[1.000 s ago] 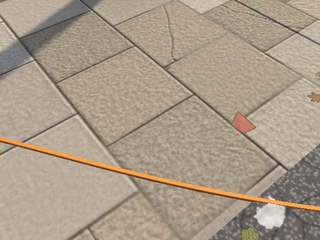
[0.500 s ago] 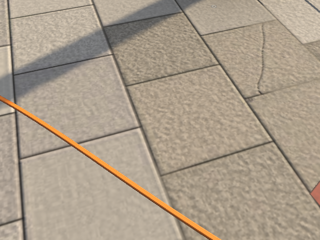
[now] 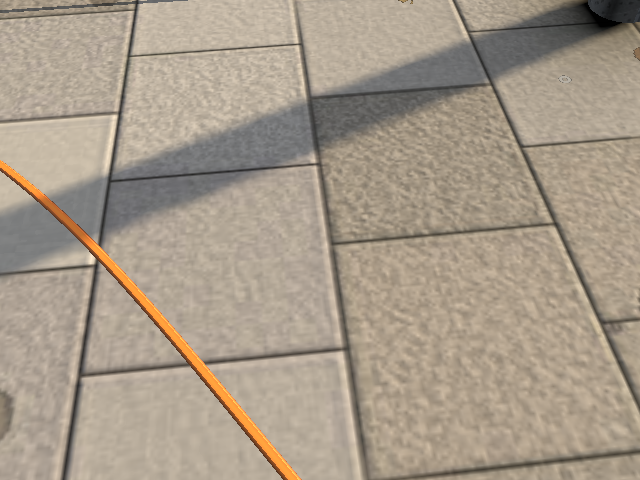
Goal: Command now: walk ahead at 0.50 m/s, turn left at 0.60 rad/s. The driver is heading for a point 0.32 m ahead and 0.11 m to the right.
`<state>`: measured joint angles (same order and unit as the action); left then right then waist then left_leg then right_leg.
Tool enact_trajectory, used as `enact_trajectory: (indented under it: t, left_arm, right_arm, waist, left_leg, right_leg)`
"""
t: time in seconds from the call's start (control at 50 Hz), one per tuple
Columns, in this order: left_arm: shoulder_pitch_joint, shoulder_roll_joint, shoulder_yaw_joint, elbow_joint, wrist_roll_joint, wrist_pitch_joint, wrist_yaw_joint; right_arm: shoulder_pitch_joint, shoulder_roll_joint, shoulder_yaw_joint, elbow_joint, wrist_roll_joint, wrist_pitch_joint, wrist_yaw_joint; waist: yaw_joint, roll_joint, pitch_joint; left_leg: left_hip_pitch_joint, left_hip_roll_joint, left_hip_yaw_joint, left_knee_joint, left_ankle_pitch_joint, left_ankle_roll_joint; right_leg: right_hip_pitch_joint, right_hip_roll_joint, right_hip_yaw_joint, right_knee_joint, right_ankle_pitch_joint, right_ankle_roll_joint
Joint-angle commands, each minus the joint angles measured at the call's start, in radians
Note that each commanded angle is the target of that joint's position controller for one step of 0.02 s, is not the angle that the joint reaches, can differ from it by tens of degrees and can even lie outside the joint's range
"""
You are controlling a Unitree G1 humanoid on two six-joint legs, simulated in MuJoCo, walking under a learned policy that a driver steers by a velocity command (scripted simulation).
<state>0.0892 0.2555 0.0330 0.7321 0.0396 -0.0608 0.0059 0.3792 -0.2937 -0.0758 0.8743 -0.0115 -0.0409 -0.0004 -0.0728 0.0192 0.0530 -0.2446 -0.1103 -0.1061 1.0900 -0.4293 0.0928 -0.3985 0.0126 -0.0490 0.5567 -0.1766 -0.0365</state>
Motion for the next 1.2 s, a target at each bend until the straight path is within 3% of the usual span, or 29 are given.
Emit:
enact_trajectory:
  t: [0.02,0.06,0.12,0.16,0.2,0.26,0.32,0.36,0.38,0.4,0.42,0.44,0.46,0.48,0.5,0.54,0.58,0.64,0.68,0.7,0.72,0.74,0.76,0.78,0.84,0.92,1.2]
  left_arm:
    - [0.123,0.083,0.028,-0.012,-0.005,-0.007,0.006]
    - [0.167,0.083,0.026,0.021,-0.014,-0.028,-0.001]
    - [0.222,0.096,0.029,0.065,-0.021,-0.056,-0.019]
    - [0.231,0.101,0.029,0.085,-0.028,-0.053,-0.022]
    - [0.244,0.097,0.028,0.098,-0.036,-0.044,-0.026]
    - [0.301,0.135,0.037,0.13,-0.029,-0.037,-0.027]
    - [0.321,0.14,0.037,0.156,-0.033,-0.027,-0.022]
    - [0.319,0.118,0.03,0.162,-0.044,-0.018,-0.014]
    - [0.336,0.086,0.019,0.138,-0.046,-0.019,-0.009]
    - [0.48,-0.012,-0.004,0.139,-0.065,-0.009,-0.002]
    - [0.483,0.061,0.014,0.175,-0.06,0.02,0.014]
    - [0.414,0.08,0.021,0.166,-0.045,0.033,0.013]
    - [0.355,0.061,0.017,0.159,-0.033,0.037,0.01]
    - [0.331,0.047,0.015,0.162,-0.028,0.043,0.008]
    - [0.341,0.035,0.013,0.172,-0.022,0.055,0.004]
    - [0.372,0.01,0.006,0.201,-0.02,0.074,0.004]
    - [0.34,-0.001,0.001,0.206,-0.02,0.088,0.01]
    - [0.284,0.011,-0.002,0.215,-0.021,0.104,0.02]
    - [0.278,0.004,-0.007,0.231,-0.017,0.102,0.022]
    - [0.262,0.015,-0.008,0.232,-0.01,0.097,0.022]
    - [0.257,0.038,-0.008,0.23,-0.002,0.086,0.024]
    - [0.232,0.08,-0.004,0.226,-0.006,0.075,0.025]
    - [0.211,0.068,-0.004,0.244,-0.025,0.069,0.021]
    - [0.193,0.037,-0.013,0.248,-0.028,0.059,0.018]
    - [0.193,0.026,-0.016,0.269,-0.033,0.045,0.024]
    - [0.224,0.014,-0.019,0.298,-0.031,0.047,0.027]
    - [0.264,-0.015,-0.034,0.367,-0.031,0.048,0.035]
  right_arm:
    - [-0.009,-0.073,-0.011,-0.074,-0.019,0.005,0.019]
    - [-0.011,-0.049,-0.004,-0.083,-0.027,0.023,0.036]
    - [-0.064,-0.02,0.008,-0.102,-0.03,0.024,0.045]
    - [-0.149,-0.024,0.017,-0.132,-0.037,0.019,0.05]
    - [-0.249,-0.001,0.036,-0.16,-0.038,0.01,0.057]
    - [-0.317,0.017,0.055,-0.165,-0.023,-0.002,0.051]
    - [-0.288,-0.009,0.052,-0.148,-0.023,-0.017,0.03]
    - [-0.14,-0.041,0.041,-0.086,-0.046,-0.037,0.015]
    - [-0.038,-0.099,0.029,-0.067,-0.061,-0.048,0.006]
    - [0.007,-0.161,0.014,-0.069,-0.054,-0.039,-0.001]
    - [0.015,-0.136,0.011,-0.06,0.01,-0.024,-0.003]
    - [-0.055,-0.082,0.027,-0.066,0.018,-0.02,-0.005]
    - [-0.128,-0.03,0.045,-0.069,0.01,-0.02,-0.01]
    - [-0.17,0.002,0.057,-0.066,0.005,-0.021,-0.016]
    - [-0.195,0.016,0.063,-0.061,0.005,-0.023,-0.023]
    - [-0.203,0.012,0.066,-0.044,-0.004,-0.031,-0.023]
    - [-0.201,0.0,0.064,-0.025,-0.006,-0.033,-0.02]
    - [-0.18,-0.019,0.057,0.006,-0.009,-0.015,-0.018]
    - [-0.196,-0.026,0.054,0.017,0.001,0.004,-0.018]
    - [-0.184,-0.018,0.055,0.025,0.003,0.011,-0.018]
    - [-0.17,-0.007,0.056,0.033,0.002,0.016,-0.018]
    - [-0.128,0.006,0.054,0.041,0.008,0.021,-0.016]
    - [-0.115,0.022,0.056,0.064,0.011,0.029,-0.016]
    - [-0.103,0.015,0.053,0.081,0.005,0.03,-0.016]
    - [-0.081,-0.003,0.046,0.117,-0.001,0.022,-0.019]
    - [-0.087,0.02,0.052,0.154,0.004,0.019,-0.025]
    - [-0.055,0.045,0.061,0.242,0.004,0.029,-0.036]
  waist:
    - [0.069,-0.079,-0.049]
    - [0.06,-0.122,-0.046]
    - [0.054,-0.118,-0.043]
    - [0.051,-0.112,-0.02]
    - [0.07,-0.108,-0.008]
    - [0.099,-0.116,-0.014]
    - [0.086,-0.14,-0.054]
    - [0.024,-0.085,-0.122]
    - [-0.002,0.003,-0.222]
    - [0.039,0.222,-0.364]
    - [0.009,0.181,-0.416]
    - [0.037,0.112,-0.291]
    - [0.058,0.093,-0.19]
    - [0.084,0.088,-0.136]
    - [0.111,0.093,-0.125]
    - [0.135,0.084,-0.152]
    - [0.133,0.089,-0.151]
    - [0.109,0.11,-0.127]
    - [0.125,0.083,-0.088]
    - [0.121,0.051,-0.054]
    - [0.112,0.02,-0.025]
    - [0.069,-0.043,0.012]
    - [0.06,-0.128,0.046]
    - [0.052,-0.135,0.043]
    - [0.051,-0.092,-0.001]
    - [0.067,-0.036,-0.001]
    - [0.067,-0.024,0.01]
  left_leg:
    - [-0.327,0.136,0.007,0.108,0.1,-0.019]
    - [-0.294,0.14,0.017,0.083,0.117,-0.027]
    - [-0.348,0.126,-0.006,0.002,0.164,-0.037]
    - [-0.393,0.155,0.045,-0.12,0.227,-0.055]
    - [-0.337,0.172,0.116,-0.287,0.305,-0.077]
    - [-0.227,0.13,0.167,-0.443,0.351,-0.087]
    - [-0.139,0.108,0.151,-0.54,0.363,-0.056]
    - [0.086,0.104,0.145,-0.684,0.491,-0.021]
    - [0.286,0.27,0.011,-0.634,0.817,0.007]
    - [0.513,0.554,-0.257,-0.572,1.256,0.157]
    - [0.455,0.545,-0.297,-0.613,1.232,0.226]
    - [0.352,0.484,-0.218,-0.666,1.105,0.204]
    - [0.255,0.434,-0.162,-0.711,1.023,0.169]
    - [0.173,0.394,-0.104,-0.747,1.008,0.14]
    - [0.096,0.364,-0.054,-0.771,0.991,0.116]
    - [0.036,0.332,0.001,-0.784,0.976,0.107]
    - [0.012,0.315,0.017,-0.799,0.829,0.104]
    - [-0.037,0.304,-0.014,-0.838,0.45,0.093]
    - [-0.117,0.284,-0.028,-0.852,0.144,0.058]
    - [-0.165,0.268,-0.039,-0.863,0.015,0.022]
    - [-0.193,0.25,-0.043,-0.854,-0.04,-0.013]
    - [-0.179,0.196,-0.006,-0.838,0.009,-0.038]
    - [-0.051,0.154,0.045,-0.808,0.124,-0.047]
    - [0.054,0.16,0.046,-0.773,0.211,-0.046]
    - [0.103,0.187,0.026,-0.769,0.28,-0.034]
    - [0.07,0.189,0.026,-0.789,0.274,-0.04]
    - [0.096,0.196,0.03,-0.778,0.319,-0.042]
  right_leg:
    - [0.29,-0.306,0.358,-0.336,-0.057,-0.119]
    - [0.241,-0.271,0.259,-0.359,0.095,-0.117]
    - [0.256,-0.263,0.197,-0.391,0.199,-0.154]
    - [0.27,-0.24,0.16,-0.413,0.21,-0.166]
    - [0.237,-0.192,0.114,-0.417,0.238,-0.155]
    - [0.258,-0.189,0.063,-0.343,0.534,-0.128]
    - [0.338,-0.202,0.072,-0.237,0.639,-0.088]
    - [0.313,-0.146,0.045,-0.043,0.588,-0.044]
    - [0.196,-0.103,0.013,0.125,0.301,-0.013]
    - [0.003,0.01,-0.018,0.411,-0.402,0.01]
    - [-0.016,0.03,0.071,0.521,-0.488,0.008]
    - [-0.053,0.0,0.098,0.549,-0.454,0.009]
    - [-0.069,-0.021,0.099,0.512,-0.397,0.012]
    - [-0.037,-0.044,0.106,0.461,-0.344,0.023]
    - [0.039,-0.054,0.1,0.407,-0.3,0.035]
    - [0.147,-0.037,0.072,0.337,-0.259,0.048]
    - [0.182,-0.036,0.058,0.219,-0.239,0.052]
    - [0.223,-0.03,0.037,0.09,-0.174,0.046]
    - [0.3,-0.025,0.02,-0.048,-0.063,0.029]
    - [0.33,-0.044,0.047,-0.119,-0.02,0.017]
    - [0.337,-0.103,0.112,-0.175,-0.025,0.006]
    - [0.267,-0.155,0.178,-0.205,-0.079,-0.014]
    - [0.106,-0.155,0.198,-0.252,-0.187,-0.026]
    - [0.045,-0.151,0.199,-0.291,-0.209,-0.012]
    - [0.11,-0.117,0.155,-0.275,-0.093,0.008]
    - [0.173,-0.114,0.143,-0.253,-0.037,-0.003]
    - [0.182,-0.109,0.131,-0.25,0.004,-0.006]
